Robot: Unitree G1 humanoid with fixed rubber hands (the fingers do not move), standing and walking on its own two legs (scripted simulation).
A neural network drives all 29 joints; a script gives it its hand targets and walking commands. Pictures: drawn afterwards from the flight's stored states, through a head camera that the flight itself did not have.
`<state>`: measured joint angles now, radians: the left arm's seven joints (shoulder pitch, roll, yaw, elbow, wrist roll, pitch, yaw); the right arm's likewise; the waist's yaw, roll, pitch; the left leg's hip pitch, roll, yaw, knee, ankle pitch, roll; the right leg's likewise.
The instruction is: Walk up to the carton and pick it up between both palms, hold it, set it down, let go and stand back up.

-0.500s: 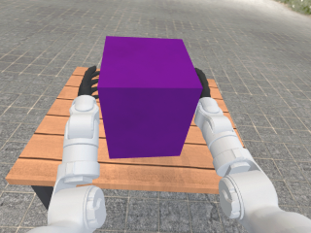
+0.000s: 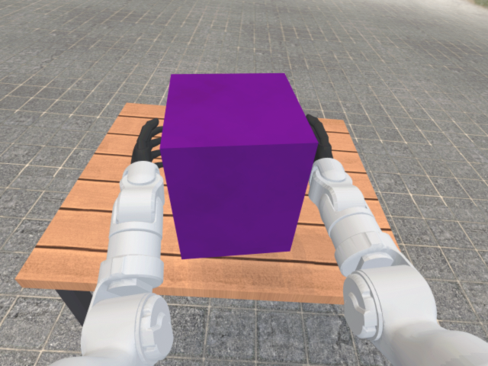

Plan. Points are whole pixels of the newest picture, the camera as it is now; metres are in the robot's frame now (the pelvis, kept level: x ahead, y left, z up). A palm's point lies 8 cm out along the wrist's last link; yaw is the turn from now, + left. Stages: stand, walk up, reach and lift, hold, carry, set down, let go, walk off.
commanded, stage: set down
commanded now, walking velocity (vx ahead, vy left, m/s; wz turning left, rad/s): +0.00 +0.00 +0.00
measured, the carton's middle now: (233, 166) +0.41 +0.00 +0.13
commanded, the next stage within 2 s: none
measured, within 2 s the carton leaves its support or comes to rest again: rests again in 1.92 s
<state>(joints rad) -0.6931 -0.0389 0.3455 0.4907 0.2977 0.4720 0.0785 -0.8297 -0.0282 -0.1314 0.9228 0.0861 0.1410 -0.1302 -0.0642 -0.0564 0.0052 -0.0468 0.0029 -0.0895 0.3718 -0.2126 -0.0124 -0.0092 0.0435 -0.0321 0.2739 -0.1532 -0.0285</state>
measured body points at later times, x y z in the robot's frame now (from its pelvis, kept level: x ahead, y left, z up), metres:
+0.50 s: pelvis +0.00 -0.01 +0.00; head -0.02 +0.01 +0.45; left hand +0.40 +0.14 +0.12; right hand +0.41 -0.16 +0.14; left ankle +0.00 +0.13 -0.75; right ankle +0.01 -0.10 -0.75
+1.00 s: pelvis +0.01 -0.01 +0.00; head +0.01 +0.00 +0.45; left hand +0.41 +0.14 +0.09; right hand +0.42 -0.16 +0.10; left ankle +0.00 +0.13 -0.75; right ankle +0.01 -0.10 -0.75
